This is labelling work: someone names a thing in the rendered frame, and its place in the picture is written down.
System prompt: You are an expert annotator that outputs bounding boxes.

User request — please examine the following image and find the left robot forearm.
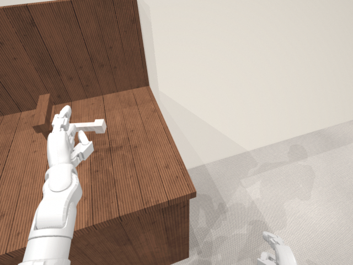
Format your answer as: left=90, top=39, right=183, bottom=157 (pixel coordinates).
left=18, top=163, right=82, bottom=265

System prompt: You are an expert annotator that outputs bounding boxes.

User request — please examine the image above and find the counter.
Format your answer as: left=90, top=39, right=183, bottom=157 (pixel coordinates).
left=0, top=0, right=196, bottom=265

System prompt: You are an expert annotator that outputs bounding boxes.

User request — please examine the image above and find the robot left hand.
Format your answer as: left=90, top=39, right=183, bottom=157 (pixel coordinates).
left=47, top=105, right=94, bottom=168

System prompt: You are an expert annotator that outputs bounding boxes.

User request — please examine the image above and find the tap lever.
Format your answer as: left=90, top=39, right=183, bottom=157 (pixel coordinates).
left=69, top=119, right=106, bottom=134

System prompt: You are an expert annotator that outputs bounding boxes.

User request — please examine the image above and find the robot right hand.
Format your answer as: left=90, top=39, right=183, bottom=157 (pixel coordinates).
left=257, top=231, right=298, bottom=265

